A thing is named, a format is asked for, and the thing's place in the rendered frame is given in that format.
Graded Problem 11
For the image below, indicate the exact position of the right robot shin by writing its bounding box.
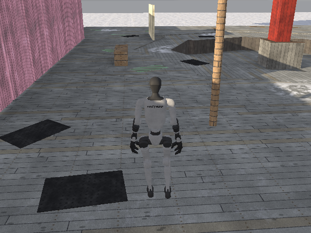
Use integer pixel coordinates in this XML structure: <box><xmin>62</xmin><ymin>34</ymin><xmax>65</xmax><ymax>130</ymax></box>
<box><xmin>164</xmin><ymin>158</ymin><xmax>171</xmax><ymax>192</ymax></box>

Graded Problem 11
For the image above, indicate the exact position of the robot left upper arm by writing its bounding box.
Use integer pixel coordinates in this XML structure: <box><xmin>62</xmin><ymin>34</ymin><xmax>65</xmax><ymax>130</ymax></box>
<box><xmin>134</xmin><ymin>98</ymin><xmax>145</xmax><ymax>125</ymax></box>

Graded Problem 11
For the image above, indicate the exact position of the right robot forearm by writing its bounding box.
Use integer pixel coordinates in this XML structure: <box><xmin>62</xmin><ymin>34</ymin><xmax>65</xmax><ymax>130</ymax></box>
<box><xmin>172</xmin><ymin>118</ymin><xmax>182</xmax><ymax>142</ymax></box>

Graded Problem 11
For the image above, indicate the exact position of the robot shin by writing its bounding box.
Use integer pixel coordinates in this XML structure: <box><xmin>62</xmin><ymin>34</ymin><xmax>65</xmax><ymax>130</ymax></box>
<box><xmin>143</xmin><ymin>161</ymin><xmax>152</xmax><ymax>191</ymax></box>
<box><xmin>164</xmin><ymin>158</ymin><xmax>171</xmax><ymax>192</ymax></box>

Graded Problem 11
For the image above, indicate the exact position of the left robot shin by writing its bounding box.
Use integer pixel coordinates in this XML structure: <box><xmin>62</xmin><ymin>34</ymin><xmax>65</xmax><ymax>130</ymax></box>
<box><xmin>143</xmin><ymin>161</ymin><xmax>152</xmax><ymax>191</ymax></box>

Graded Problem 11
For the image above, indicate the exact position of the left robot forearm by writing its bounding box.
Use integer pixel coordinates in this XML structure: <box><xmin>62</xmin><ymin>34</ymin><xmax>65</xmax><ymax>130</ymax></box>
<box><xmin>131</xmin><ymin>118</ymin><xmax>139</xmax><ymax>142</ymax></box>

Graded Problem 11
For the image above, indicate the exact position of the right robot hand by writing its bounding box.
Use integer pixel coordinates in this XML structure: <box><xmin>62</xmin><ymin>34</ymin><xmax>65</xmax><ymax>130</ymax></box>
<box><xmin>171</xmin><ymin>141</ymin><xmax>183</xmax><ymax>155</ymax></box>

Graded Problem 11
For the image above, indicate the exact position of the left robot hand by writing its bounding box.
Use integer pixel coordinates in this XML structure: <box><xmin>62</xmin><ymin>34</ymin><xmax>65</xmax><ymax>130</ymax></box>
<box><xmin>130</xmin><ymin>141</ymin><xmax>141</xmax><ymax>154</ymax></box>

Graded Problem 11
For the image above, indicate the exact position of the robot right upper arm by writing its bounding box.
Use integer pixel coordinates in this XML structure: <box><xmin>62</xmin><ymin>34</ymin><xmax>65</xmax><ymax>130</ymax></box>
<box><xmin>166</xmin><ymin>98</ymin><xmax>177</xmax><ymax>125</ymax></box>

